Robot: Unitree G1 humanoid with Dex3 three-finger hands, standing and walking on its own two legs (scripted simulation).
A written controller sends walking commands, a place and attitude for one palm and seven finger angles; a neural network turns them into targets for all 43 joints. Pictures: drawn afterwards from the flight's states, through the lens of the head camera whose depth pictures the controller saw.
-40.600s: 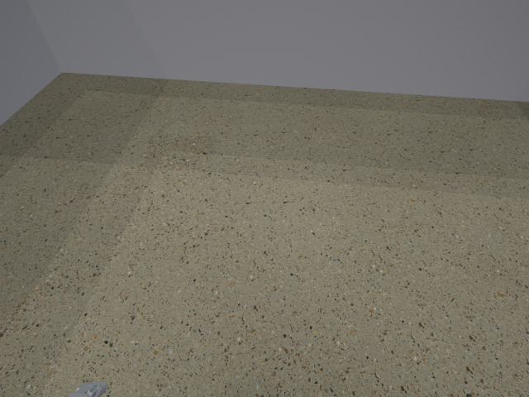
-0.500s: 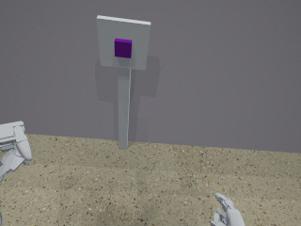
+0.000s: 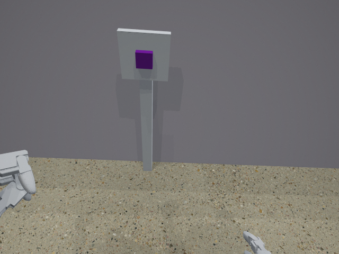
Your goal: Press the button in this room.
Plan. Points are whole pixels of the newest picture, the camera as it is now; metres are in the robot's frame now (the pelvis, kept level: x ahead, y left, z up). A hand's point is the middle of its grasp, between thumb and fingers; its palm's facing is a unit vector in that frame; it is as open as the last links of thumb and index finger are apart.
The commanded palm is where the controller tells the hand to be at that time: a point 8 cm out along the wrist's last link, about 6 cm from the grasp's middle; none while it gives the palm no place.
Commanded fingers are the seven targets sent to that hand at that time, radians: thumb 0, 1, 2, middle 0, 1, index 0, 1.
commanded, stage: stop stepping back and stand still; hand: left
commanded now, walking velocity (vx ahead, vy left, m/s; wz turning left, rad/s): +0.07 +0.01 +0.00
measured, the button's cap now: (144, 59) +0.82 +0.12 +0.09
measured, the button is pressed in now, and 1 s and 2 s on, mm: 0 0 0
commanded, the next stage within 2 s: let the arm hang, fingers relaxed in 0.62 s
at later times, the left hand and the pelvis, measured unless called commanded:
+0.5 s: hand (32, 177) +0.21 +0.25 +0.17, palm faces +0.35 -0.81 -0.47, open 3.1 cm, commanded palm +0.15 +0.29 +0.18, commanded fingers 0.00 0.90 0.90 -1.30 -1.50 -1.30 -1.50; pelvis +0.02 +0.01 +0.01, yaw +1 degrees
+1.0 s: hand out of the picture +0.07 +0.21 -0.16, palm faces -0.02 -0.97 -0.23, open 3.2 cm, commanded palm none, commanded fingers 0.00 0.90 0.90 -0.75 -0.90 -0.75 -0.90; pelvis +0.00 +0.02 +0.00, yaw +2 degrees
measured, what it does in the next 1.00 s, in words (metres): stands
